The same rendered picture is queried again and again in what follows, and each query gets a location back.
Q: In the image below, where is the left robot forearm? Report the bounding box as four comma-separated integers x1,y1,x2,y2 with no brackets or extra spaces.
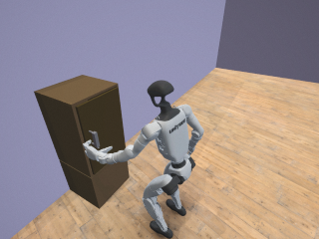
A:
95,149,134,164

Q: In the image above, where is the right robot forearm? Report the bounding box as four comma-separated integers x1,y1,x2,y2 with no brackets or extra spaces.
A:
188,136,202,148

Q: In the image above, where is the handle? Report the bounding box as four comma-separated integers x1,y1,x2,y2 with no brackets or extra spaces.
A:
89,130,100,148

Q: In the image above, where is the humanoid robot head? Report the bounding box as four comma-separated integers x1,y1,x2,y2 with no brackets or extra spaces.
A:
147,80,180,121

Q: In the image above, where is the cupboard door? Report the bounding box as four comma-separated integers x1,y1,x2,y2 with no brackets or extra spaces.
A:
75,87,126,175

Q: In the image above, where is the robot right foot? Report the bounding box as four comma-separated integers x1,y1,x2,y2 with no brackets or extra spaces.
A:
165,199,186,216

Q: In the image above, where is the robot left upper arm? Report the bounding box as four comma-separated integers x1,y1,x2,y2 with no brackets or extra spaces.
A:
125,121,161,159

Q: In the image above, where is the robot right hand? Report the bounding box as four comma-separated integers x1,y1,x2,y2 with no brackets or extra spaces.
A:
187,147,195,156

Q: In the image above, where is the robot right upper arm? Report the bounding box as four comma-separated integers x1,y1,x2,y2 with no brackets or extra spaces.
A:
177,105,204,138

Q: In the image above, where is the robot left hand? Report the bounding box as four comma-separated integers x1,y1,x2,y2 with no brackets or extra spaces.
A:
83,140,113,160

